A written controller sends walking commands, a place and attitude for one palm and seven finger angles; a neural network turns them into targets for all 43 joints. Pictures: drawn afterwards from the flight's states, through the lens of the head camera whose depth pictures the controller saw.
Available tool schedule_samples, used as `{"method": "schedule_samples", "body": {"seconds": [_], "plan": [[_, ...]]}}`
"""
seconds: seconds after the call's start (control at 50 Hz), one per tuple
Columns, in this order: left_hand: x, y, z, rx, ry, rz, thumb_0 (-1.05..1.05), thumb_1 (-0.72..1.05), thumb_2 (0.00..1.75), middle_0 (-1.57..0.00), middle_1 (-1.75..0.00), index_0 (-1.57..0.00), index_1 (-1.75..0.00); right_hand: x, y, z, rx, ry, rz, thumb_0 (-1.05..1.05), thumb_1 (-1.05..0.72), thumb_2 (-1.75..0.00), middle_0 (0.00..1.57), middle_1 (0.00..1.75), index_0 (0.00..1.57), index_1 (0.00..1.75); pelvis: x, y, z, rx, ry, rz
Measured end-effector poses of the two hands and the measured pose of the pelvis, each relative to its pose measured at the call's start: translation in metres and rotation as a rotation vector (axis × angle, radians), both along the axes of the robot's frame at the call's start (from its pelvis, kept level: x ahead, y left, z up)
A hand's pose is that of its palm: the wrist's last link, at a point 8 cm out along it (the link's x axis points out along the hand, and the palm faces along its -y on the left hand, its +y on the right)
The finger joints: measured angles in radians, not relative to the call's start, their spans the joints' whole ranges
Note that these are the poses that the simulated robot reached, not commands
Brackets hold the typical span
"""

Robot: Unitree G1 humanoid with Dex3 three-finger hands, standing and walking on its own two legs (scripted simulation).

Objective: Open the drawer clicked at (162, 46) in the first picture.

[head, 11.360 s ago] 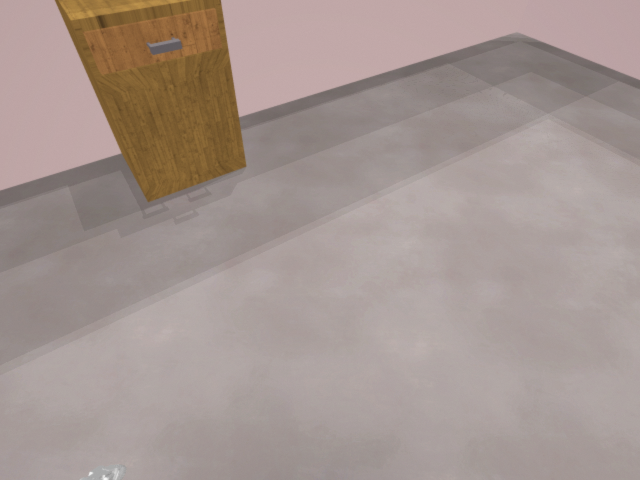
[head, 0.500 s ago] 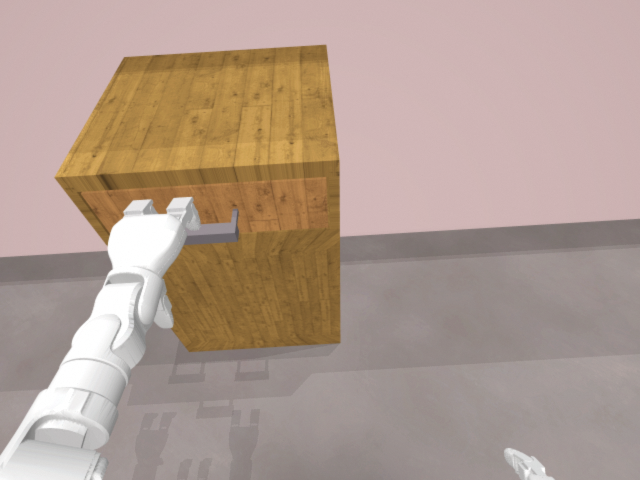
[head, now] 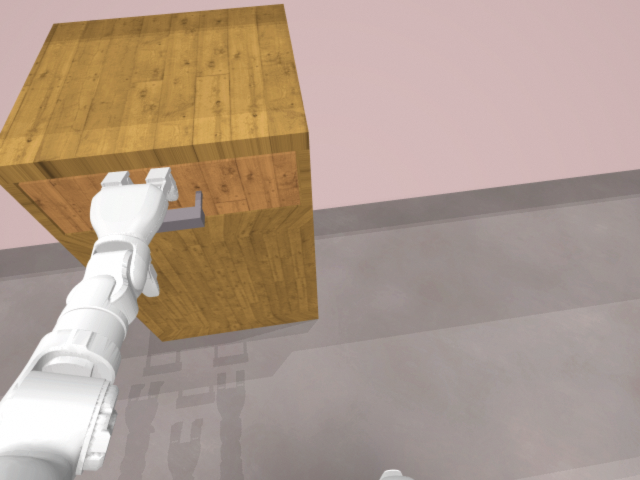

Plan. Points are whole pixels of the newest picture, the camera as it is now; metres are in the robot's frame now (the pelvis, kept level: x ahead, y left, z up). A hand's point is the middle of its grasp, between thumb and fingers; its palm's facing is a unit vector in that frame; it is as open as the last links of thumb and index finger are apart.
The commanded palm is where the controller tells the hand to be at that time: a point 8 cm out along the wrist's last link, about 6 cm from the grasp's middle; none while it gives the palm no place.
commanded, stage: move the hooked fingers above the handle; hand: left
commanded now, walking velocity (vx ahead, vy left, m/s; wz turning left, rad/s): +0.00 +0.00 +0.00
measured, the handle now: (172, 209) +0.56 +0.27 -0.07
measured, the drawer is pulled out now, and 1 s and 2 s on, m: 0.00 0.00 0.00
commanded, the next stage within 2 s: lower the fingers behind the handle in 1.18 s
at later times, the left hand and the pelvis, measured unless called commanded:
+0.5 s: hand (160, 215) +0.50 +0.25 -0.01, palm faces -0.07 +0.01 -1.00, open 13.8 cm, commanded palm +0.49 +0.25 +0.04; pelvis +0.00 +0.00 -0.03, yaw +0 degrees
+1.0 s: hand (156, 214) +0.50 +0.26 -0.01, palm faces -0.07 -0.01 -1.00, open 13.8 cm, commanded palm +0.49 +0.25 +0.04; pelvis +0.01 +0.01 -0.03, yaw -1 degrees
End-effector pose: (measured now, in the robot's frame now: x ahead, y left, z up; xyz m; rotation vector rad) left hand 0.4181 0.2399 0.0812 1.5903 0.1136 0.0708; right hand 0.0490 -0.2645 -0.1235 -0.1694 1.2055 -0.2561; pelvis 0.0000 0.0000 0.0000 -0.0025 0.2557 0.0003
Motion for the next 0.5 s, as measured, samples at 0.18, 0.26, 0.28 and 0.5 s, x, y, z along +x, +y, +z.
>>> {"method": "schedule_samples", "body": {"seconds": [0.18, 0.26, 0.28, 0.5], "plan": [[0.025, 0.0, -0.012, 0.006, 0.019, 0.008, 0.0, -0.49, 0.3, -0.32, -1.2, -0.32, -1.2, -0.018, -0.006, -0.005, -0.022, 0.06, -0.01, 0.0, -0.91, -0.9, 0.2, 0.3, 0.2, 0.3, -0.001, 0.0, -0.009, -0.006, 0.059, 0.003], [0.037, -0.001, -0.018, -0.003, 0.021, 0.01, 0.0, -0.49, 0.3, -0.32, -1.2, -0.32, -1.2, -0.03, -0.009, -0.007, -0.034, 0.099, -0.021, 0.0, -0.91, -0.9, 0.2, 0.3, 0.2, 0.3, 0.0, 0.001, -0.013, -0.009, 0.087, 0.001], [0.039, -0.001, -0.019, -0.007, 0.018, 0.009, 0.0, -0.49, 0.3, -0.32, -1.2, -0.32, -1.2, -0.033, -0.01, -0.008, -0.036, 0.109, -0.024, 0.0, -0.91, -0.9, 0.2, 0.3, 0.2, 0.3, 0.001, 0.001, -0.014, -0.009, 0.093, 0.001], [0.063, 0.006, -0.035, -0.01, 0.038, 0.034, 0.0, -0.49, 0.3, -0.32, -1.2, -0.32, -1.2, -0.064, -0.01, -0.014, -0.046, 0.212, -0.055, 0.0, -0.91, -0.9, 0.2, 0.3, 0.2, 0.3, 0.002, 0.001, -0.025, -0.018, 0.151, -0.001]]}}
